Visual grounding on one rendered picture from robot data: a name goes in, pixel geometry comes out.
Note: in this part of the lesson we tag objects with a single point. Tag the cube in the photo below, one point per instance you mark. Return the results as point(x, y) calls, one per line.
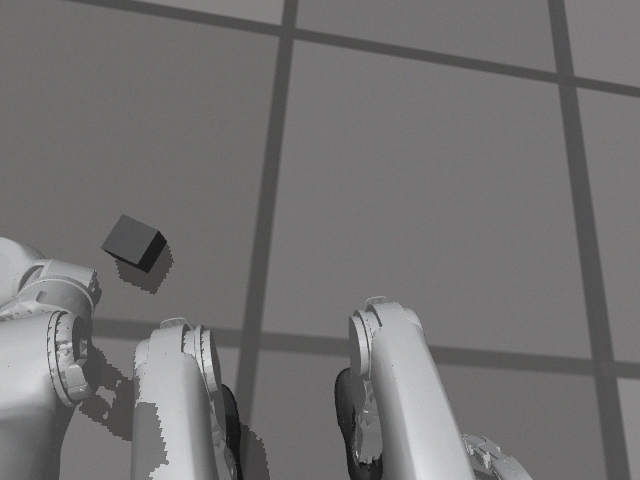
point(134, 243)

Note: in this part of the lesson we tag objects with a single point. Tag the left robot foot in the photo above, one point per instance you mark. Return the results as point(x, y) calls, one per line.
point(233, 431)

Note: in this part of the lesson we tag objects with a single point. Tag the right robot hand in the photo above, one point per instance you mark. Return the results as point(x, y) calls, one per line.
point(488, 454)

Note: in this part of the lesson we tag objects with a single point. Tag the right robot foot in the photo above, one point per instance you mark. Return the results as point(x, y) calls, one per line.
point(346, 420)

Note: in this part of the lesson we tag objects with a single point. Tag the left robot hand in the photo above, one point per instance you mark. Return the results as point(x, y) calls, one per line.
point(14, 255)

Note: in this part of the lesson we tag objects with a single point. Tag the left robot arm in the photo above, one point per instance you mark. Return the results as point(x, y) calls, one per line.
point(48, 364)

